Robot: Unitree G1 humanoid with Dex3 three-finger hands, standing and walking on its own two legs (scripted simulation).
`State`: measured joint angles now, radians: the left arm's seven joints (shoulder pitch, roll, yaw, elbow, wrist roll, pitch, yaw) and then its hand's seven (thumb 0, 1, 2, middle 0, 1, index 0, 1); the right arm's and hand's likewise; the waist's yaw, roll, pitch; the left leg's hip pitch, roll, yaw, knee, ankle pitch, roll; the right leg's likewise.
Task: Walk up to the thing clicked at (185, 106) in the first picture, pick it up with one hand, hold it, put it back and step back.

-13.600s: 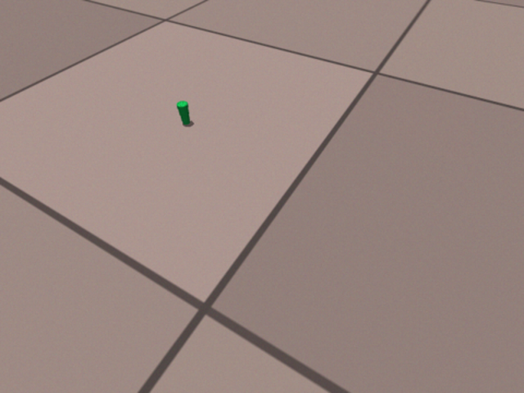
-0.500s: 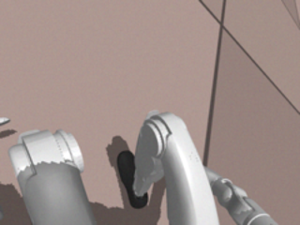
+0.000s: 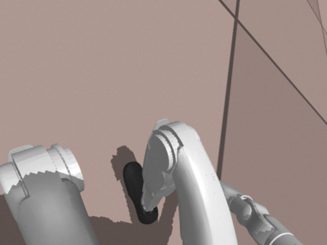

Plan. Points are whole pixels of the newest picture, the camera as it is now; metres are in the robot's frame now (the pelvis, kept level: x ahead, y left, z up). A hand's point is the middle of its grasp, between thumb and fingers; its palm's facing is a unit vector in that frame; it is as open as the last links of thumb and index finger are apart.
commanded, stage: settle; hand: left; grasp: from the side
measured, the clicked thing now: out of the picture +0.43 +0.32 -0.21
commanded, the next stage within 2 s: none
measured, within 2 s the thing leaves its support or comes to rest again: leaves its support in 0.40 s
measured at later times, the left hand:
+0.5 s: hand out of the picture +0.42 +0.32 -0.16, palm faces +0.46 -0.89 +0.01, open 9.1 cm
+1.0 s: hand out of the picture +0.39 +0.34 -0.04, palm faces +0.42 -0.91 -0.04, open 9.1 cm
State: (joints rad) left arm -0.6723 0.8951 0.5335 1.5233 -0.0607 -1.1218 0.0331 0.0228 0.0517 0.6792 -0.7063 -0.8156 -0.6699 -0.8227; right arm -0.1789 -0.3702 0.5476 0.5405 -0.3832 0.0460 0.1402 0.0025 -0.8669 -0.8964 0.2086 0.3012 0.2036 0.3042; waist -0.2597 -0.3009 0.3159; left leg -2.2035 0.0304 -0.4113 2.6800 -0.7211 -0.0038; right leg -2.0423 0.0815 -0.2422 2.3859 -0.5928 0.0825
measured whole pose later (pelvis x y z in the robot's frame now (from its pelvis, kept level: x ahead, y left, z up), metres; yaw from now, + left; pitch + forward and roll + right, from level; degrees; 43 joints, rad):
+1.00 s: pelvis +0.01 -0.01 +0.03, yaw +6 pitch +23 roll -13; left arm -0.56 0.59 0.44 0.93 -0.10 -0.70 -0.10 0.03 -0.23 1.02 -0.82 -0.99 -0.77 -0.98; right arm 0.01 -0.30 0.21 0.60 -0.17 0.07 0.12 0.01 -0.88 -0.90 0.21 0.30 0.20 0.30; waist -0.14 -0.10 0.03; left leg -2.25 0.03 -0.24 2.50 -0.68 0.00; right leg -2.12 0.01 -0.13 2.34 -0.64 0.04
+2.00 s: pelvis +0.02 -0.03 +0.09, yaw +12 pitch +31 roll -6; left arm -0.63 0.45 0.49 0.91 -0.10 -0.57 -0.19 0.03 -0.23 1.03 -0.82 -0.98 -0.78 -0.97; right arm 0.10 -0.27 0.04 0.67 -0.09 0.03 0.06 0.01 -0.89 -0.90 0.21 0.30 0.20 0.30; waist -0.12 -0.02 -0.11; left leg -2.15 0.03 -0.12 2.28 -0.68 -0.02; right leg -2.10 -0.03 -0.05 2.22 -0.67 0.03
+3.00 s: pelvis +0.04 -0.02 +0.21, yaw +14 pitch +31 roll -4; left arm -0.36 0.31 0.35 0.45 -0.16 -0.34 -0.12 0.03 -0.24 1.04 -0.81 -1.01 -0.77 -0.99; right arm 0.13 -0.24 -0.01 0.61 0.01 0.00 -0.01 0.01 -0.91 -0.90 0.21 0.30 0.20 0.30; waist -0.05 0.02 -0.18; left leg -1.77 0.05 -0.08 1.89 -0.66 -0.02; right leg -1.72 -0.03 -0.04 1.83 -0.65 0.02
